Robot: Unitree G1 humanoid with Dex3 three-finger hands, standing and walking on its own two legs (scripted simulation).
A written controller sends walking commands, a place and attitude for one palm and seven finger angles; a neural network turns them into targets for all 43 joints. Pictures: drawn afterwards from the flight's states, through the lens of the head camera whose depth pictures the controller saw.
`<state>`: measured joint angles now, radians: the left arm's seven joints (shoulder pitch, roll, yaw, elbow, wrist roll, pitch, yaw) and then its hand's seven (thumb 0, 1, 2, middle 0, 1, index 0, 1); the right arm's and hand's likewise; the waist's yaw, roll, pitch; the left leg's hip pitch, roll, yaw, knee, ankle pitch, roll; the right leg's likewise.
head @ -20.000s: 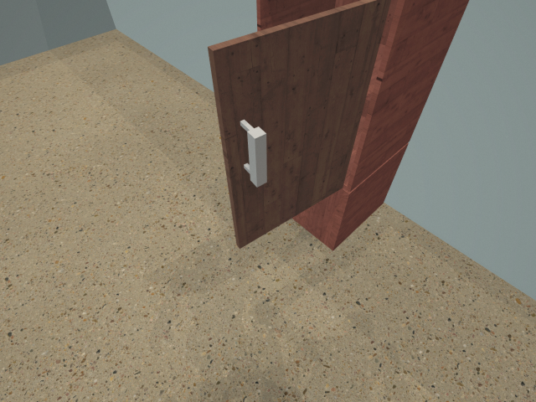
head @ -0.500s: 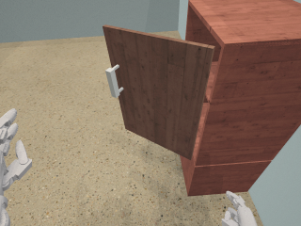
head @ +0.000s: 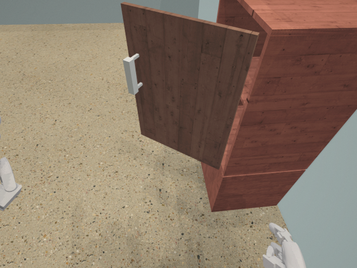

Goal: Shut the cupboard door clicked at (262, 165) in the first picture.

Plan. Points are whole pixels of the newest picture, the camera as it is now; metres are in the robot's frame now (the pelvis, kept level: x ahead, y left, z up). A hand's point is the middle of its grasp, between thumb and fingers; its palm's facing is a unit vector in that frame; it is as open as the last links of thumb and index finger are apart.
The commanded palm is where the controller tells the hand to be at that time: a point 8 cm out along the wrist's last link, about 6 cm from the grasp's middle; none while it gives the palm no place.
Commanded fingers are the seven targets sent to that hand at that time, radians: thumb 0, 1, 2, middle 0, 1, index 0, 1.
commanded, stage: step back with the hand held close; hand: left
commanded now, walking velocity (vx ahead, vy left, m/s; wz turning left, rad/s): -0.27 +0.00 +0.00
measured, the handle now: (134, 73) +0.73 +0.20 +0.04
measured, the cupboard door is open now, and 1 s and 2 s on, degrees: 55 55 55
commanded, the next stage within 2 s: stop stepping back and stand still in 1.18 s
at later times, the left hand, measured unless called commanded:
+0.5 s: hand (2, 220) +0.15 +0.26 +0.17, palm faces +0.48 -0.71 -0.51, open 7.4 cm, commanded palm +0.08 +0.29 +0.19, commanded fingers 0.00 0.90 0.90 -0.20 -0.30 -0.20 -0.30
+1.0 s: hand out of the picture +0.08 +0.26 +0.18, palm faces +0.51 -0.76 -0.40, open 7.4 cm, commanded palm +0.02 +0.30 +0.19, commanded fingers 0.00 0.90 0.90 -0.20 -0.30 -0.20 -0.30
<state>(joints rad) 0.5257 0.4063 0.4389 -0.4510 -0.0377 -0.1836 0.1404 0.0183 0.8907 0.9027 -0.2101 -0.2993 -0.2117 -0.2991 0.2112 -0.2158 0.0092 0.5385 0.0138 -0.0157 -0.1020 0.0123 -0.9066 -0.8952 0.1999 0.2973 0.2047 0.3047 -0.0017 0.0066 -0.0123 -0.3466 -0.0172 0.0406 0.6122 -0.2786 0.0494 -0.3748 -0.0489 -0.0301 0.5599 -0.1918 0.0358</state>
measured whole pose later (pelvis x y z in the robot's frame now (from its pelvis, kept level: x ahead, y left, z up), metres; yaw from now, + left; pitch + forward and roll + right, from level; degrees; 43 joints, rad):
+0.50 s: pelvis -0.04 -0.02 -0.01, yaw +2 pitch +0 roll -1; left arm 0.53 0.44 0.49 -0.47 0.00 -0.27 0.15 0.02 0.89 0.90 -0.21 -0.30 -0.21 -0.30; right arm 0.25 -0.23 -0.01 0.59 0.00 -0.09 -0.09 0.01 -0.91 -0.90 0.20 0.30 0.21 0.30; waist -0.02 0.00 0.01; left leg -0.47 0.01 0.01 0.73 -0.29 0.04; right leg -0.46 0.02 0.02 0.64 -0.18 0.01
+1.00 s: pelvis -0.10 -0.01 +0.00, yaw +4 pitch +2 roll -3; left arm 0.49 0.39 0.41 -0.50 -0.04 -0.28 0.15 0.02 0.89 0.90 -0.21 -0.30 -0.21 -0.30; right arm 0.15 -0.18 -0.01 0.66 0.00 -0.11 -0.08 0.01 -0.91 -0.89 0.20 0.30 0.21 0.30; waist 0.03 0.01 -0.01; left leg -0.51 0.08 0.09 0.51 -0.04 0.03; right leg -0.25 0.09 0.08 0.55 -0.33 0.00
